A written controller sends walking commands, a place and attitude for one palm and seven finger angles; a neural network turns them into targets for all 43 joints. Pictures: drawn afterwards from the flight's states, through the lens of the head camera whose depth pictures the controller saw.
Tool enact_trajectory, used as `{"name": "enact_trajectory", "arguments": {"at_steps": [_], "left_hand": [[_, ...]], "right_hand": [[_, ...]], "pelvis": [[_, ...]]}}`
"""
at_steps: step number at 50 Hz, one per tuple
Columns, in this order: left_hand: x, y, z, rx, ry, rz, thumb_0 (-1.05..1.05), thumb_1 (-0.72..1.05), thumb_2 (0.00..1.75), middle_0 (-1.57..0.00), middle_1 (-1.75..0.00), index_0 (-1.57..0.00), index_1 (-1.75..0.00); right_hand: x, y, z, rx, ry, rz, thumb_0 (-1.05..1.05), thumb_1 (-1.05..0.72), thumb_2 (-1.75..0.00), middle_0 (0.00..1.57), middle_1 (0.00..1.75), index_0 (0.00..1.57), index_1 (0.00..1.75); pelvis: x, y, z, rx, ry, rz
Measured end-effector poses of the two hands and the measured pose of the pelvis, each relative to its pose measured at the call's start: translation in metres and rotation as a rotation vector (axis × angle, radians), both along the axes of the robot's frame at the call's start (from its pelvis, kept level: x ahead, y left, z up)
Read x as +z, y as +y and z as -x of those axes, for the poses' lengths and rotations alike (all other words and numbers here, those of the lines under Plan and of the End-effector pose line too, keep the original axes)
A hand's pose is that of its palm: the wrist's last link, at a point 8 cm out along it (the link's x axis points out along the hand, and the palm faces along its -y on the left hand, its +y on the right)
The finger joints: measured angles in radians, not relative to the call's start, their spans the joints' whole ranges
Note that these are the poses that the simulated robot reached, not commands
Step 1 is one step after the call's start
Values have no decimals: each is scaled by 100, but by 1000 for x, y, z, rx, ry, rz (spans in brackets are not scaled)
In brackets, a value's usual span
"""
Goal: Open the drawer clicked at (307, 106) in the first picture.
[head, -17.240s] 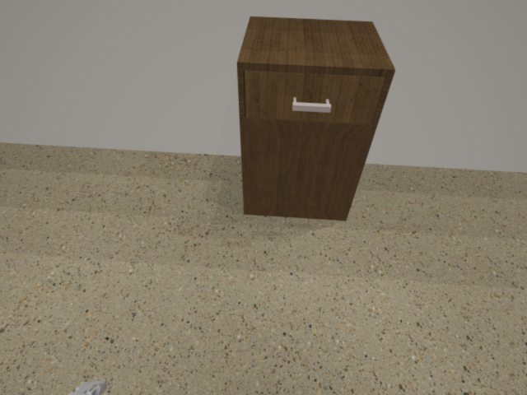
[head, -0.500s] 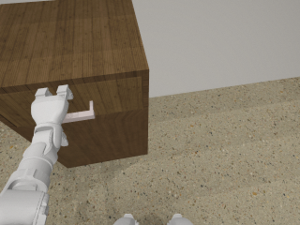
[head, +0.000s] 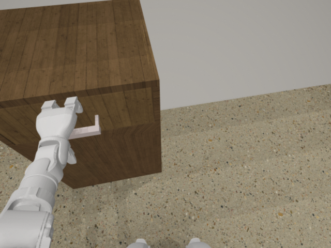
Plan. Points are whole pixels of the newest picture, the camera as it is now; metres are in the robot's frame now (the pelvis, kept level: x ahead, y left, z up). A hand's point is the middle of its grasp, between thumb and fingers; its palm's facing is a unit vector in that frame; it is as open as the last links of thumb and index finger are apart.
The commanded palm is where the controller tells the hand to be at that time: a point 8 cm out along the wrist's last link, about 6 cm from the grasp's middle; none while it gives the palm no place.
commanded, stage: move the hooked fingers above the handle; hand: left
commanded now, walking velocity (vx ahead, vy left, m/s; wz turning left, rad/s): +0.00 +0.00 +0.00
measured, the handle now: (77, 127) +0.45 +0.27 -0.06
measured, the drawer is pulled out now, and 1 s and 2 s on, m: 0.00 0.00 0.00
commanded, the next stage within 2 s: lower the fingers behind the handle in 0.32 s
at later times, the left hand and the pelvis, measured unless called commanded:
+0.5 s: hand (69, 131) +0.41 +0.27 -0.01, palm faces -0.02 -0.05 -1.00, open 13.8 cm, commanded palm +0.39 +0.27 +0.05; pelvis +0.00 +0.01 +0.00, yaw +0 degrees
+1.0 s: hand (72, 140) +0.40 +0.27 -0.05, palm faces -0.05 -0.05 -1.00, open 13.8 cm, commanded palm +0.39 +0.27 +0.01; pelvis +0.00 +0.01 -0.01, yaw +0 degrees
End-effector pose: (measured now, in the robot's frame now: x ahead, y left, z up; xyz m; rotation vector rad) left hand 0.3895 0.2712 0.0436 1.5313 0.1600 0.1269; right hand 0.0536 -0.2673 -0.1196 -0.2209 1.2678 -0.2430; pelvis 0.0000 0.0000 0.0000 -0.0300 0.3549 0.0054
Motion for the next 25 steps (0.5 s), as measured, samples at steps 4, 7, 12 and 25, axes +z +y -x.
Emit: {"name": "enact_trajectory", "arguments": {"at_steps": [4,7,12,25], "left_hand": [[1,4,1,23,-6,-17,0,-49,30,-33,-121,-33,-122],[3,7,2,49,0,-9,0,-49,30,-33,-121,-34,-122],[7,12,3,70,31,-10,0,-49,30,-32,-120,-33,-121],[1,-5,0,-22,-4,19,0,-49,30,-33,-121,-32,-120]], "right_hand": [[-1,-1,-1,-7,5,-5,0,-91,-90,21,30,20,30],[0,0,-2,-13,0,-9,0,-91,-90,21,30,20,30],[5,2,-7,-17,-19,-9,0,-91,-90,21,30,20,30],[6,6,-13,1,-35,-1,0,-91,-90,21,30,20,30]], "pelvis": [[0,0,0,-2,-1,-1],[2,0,-1,-5,-6,-2],[6,0,-3,-3,-19,-2],[3,5,-4,-1,-10,2]]}}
